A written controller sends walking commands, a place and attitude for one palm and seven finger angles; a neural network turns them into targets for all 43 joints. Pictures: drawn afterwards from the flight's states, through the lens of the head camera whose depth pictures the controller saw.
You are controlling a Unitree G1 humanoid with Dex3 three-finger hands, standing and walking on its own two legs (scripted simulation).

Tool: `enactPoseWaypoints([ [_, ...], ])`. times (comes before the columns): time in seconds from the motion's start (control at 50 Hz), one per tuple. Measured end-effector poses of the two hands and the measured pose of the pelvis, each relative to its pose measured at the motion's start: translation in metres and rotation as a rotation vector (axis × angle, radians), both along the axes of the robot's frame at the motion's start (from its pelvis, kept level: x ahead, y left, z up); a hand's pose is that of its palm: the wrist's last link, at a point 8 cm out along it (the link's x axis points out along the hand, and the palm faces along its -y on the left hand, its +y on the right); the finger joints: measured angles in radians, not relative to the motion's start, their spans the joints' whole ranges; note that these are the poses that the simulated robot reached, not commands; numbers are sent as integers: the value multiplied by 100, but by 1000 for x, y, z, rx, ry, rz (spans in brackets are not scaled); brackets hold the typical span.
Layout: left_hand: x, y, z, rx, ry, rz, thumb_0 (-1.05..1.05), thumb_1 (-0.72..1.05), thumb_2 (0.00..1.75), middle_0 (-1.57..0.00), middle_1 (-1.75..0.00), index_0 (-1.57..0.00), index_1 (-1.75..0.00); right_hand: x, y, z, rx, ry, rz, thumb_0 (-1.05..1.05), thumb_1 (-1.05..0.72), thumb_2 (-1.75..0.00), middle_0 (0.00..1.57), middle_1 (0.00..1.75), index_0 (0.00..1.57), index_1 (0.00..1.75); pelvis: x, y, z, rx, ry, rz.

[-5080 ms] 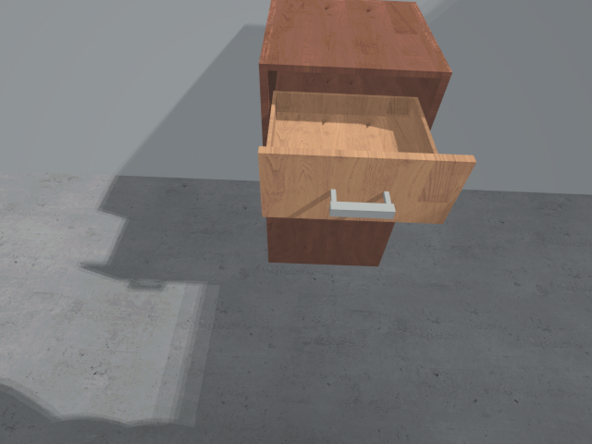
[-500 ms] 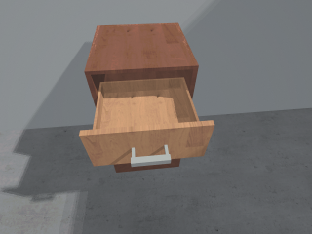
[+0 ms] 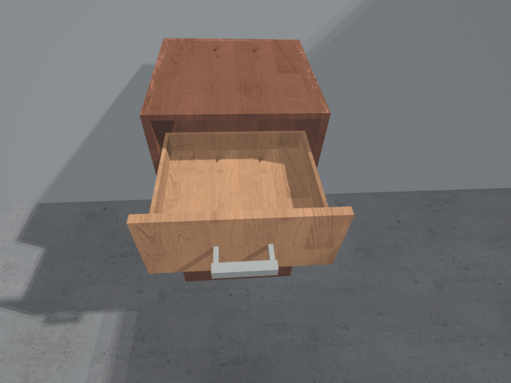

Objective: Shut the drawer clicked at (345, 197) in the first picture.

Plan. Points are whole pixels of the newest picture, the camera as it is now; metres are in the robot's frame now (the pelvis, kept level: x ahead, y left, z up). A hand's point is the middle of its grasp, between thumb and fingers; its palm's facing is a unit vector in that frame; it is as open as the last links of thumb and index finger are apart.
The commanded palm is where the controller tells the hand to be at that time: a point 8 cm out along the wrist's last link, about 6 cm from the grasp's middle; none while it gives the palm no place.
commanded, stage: look again from close up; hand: left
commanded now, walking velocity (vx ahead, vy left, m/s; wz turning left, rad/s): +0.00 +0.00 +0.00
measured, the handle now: (244, 259) +0.35 +0.05 -0.05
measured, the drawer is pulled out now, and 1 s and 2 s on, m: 0.30 0.30 0.30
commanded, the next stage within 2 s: shuffle to correct the standing spot in 0.06 s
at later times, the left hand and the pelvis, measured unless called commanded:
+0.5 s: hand out of the picture +0.02 +0.14 -0.18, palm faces +0.03 -0.98 -0.18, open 7.4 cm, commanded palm none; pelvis +0.04 -0.03 +0.00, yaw +2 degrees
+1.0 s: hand out of the picture +0.05 +0.04 -0.19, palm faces +0.14 -0.97 -0.20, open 7.3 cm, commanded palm none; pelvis +0.07 -0.13 -0.02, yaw +6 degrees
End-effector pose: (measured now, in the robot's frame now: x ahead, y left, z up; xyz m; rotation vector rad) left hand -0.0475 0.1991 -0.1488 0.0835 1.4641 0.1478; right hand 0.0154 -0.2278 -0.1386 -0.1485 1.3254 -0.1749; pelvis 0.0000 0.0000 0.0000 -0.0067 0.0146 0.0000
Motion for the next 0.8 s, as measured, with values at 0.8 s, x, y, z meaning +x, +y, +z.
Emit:
enactPoseWaypoints([
  [0.8,81,-77,-10,24,-31,42,0,91,90,-19,-30,-20,-30,52,-80,-15,-1,101,25,1,-91,-90,20,30,20,30,67,-86,-10,26,6,74],
])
